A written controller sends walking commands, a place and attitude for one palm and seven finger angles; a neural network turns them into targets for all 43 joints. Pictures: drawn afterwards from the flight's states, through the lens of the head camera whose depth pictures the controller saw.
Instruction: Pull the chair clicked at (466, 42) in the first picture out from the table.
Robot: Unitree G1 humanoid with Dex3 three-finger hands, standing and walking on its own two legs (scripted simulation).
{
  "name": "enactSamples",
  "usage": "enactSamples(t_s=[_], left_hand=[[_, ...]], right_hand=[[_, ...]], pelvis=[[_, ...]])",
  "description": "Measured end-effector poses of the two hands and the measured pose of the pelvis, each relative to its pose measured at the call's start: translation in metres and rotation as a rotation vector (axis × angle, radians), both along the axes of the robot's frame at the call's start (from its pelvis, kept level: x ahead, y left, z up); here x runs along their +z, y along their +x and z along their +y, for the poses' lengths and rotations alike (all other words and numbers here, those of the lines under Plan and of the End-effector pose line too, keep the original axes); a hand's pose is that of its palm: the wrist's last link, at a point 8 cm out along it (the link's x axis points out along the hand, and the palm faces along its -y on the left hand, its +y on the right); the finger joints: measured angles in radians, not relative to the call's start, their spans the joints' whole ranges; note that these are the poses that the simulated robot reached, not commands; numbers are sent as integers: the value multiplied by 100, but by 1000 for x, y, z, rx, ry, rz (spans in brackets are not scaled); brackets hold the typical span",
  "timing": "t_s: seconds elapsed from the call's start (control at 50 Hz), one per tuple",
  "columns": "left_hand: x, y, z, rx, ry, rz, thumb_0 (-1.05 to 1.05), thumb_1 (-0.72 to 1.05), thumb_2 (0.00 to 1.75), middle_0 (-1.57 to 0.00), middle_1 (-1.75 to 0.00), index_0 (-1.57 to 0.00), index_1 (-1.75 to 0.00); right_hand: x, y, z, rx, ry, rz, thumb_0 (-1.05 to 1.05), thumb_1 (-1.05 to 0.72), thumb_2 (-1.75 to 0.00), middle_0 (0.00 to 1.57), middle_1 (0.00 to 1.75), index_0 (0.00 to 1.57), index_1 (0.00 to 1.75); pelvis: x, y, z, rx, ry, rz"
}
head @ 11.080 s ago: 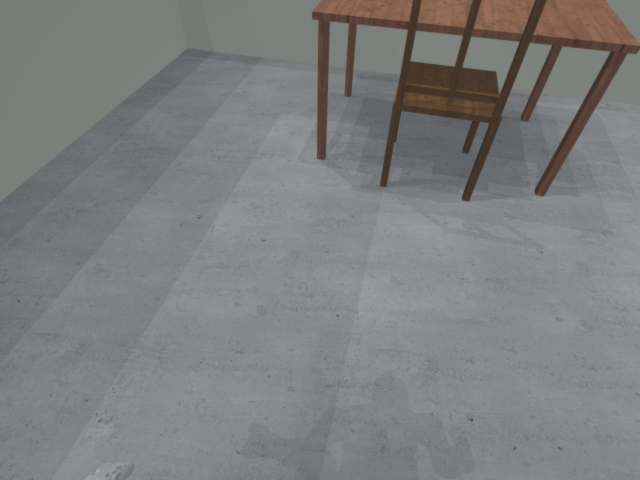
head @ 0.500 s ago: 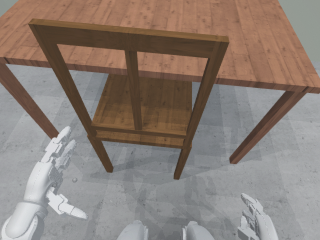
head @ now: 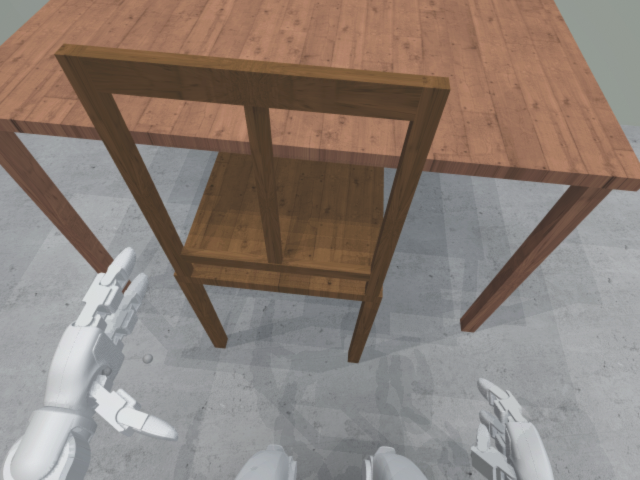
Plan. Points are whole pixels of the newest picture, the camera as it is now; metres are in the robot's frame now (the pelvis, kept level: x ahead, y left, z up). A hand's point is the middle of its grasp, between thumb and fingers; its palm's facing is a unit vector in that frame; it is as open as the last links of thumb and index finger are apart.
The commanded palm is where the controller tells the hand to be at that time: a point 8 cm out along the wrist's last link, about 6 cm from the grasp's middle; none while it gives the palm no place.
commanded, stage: aim the fingers beside a spindle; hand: left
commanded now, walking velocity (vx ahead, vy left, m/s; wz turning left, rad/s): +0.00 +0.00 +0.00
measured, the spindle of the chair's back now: (268, 200) +0.50 +0.11 +0.01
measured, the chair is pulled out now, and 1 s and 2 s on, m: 0.00 0.00 0.00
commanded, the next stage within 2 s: none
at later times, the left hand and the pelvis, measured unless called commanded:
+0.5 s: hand (198, 342) +0.27 +0.16 +0.02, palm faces -0.10 -0.99 -0.02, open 16.9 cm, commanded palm +0.26 +0.22 +0.03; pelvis +0.00 +0.00 -0.01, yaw +0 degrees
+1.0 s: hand (237, 312) +0.32 +0.13 +0.00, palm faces -0.10 -0.99 -0.02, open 16.9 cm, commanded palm +0.30 +0.18 +0.01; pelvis -0.01 -0.01 -0.02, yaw +0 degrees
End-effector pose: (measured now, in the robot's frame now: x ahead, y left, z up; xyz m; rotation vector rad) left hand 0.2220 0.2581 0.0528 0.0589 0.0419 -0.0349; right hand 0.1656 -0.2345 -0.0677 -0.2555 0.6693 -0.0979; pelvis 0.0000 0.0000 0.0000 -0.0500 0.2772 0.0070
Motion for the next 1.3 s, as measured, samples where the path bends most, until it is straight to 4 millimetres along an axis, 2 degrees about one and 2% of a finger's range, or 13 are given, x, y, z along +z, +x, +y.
enactSamples(t_s=[0.08,0.18,0.34,0.54,0.64,0.78,0.92,1.12,1.3], left_hand=[[-8,2,-1,-4,-8,28,-1,-50,30,-6,-8,-6,-8],[-19,11,-14,-50,-27,56,-1,-50,30,-6,-8,-6,-8],[-15,30,-27,-54,-28,-4,-1,-50,30,-6,-8,-6,-8],[-28,35,-45,-65,-33,34,-1,-50,30,-6,-8,-6,-8],[-29,46,-52,-62,-30,-11,-1,-50,30,-6,-8,-6,-8],[-42,61,-59,-66,-37,27,-1,-50,30,-6,-8,-6,-8],[-41,71,-72,-77,-41,3,-1,-50,30,-6,-8,-6,-8],[-56,86,-79,-71,-43,26,-1,-50,30,-6,-8,-6,-8],[-56,99,-101,-95,-49,-9,-1,-50,30,-6,-8,-6,-8]], right_hand=[[-4,1,-2,6,1,6,1,-90,-90,20,30,21,30],[-7,-2,-6,2,-13,12,1,-90,-90,20,30,21,30],[-12,-10,-10,-14,-12,41,1,-90,-90,20,30,21,30],[-21,-15,-10,-17,-1,68,1,-90,-90,20,30,21,30],[-28,-15,-8,-6,0,85,1,-90,-90,20,30,21,30],[-35,-15,-8,-8,9,109,1,-90,-90,20,30,21,30],[-40,-18,-9,-13,10,135,1,-90,-90,20,30,21,30],[-50,-26,-13,-30,11,189,1,-90,-90,20,30,21,30],[-60,-32,-13,-35,18,225,1,-90,-90,20,30,20,30]], pelvis=[[-2,-1,-1,3,0,5],[-4,-2,-2,2,0,14],[-7,-1,-3,-5,5,29],[-11,-2,-2,-8,10,44],[-16,-4,-3,-8,12,54],[-20,-6,-4,-7,13,65],[-21,-5,-4,-10,16,76],[-27,-5,-5,-14,18,93],[-31,-6,-4,-14,20,106]])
